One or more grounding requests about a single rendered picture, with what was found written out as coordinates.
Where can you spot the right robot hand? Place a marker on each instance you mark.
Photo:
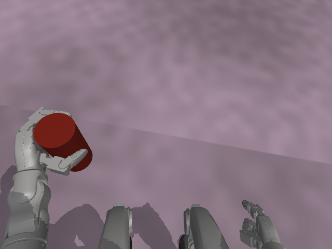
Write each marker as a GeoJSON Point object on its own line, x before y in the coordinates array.
{"type": "Point", "coordinates": [255, 234]}

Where can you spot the can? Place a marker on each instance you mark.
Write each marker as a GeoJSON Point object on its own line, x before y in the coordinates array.
{"type": "Point", "coordinates": [58, 135]}

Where can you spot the left robot arm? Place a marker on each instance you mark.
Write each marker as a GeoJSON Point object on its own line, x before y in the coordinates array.
{"type": "Point", "coordinates": [28, 223]}

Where can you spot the left robot hand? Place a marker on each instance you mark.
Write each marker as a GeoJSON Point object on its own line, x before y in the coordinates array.
{"type": "Point", "coordinates": [30, 155]}

